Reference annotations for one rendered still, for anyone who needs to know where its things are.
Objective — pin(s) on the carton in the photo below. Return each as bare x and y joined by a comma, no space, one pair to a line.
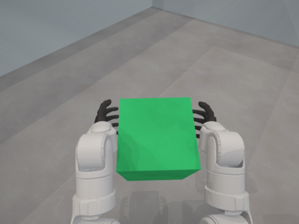
156,139

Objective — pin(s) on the robot right upper arm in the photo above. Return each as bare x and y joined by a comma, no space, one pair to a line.
223,219

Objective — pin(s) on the left robot forearm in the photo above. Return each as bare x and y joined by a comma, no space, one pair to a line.
94,167

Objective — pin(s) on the left robot hand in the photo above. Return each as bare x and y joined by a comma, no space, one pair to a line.
102,112

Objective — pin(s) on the right robot hand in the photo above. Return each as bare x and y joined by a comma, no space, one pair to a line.
208,115

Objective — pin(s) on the right robot forearm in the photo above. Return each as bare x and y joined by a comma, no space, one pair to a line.
225,164

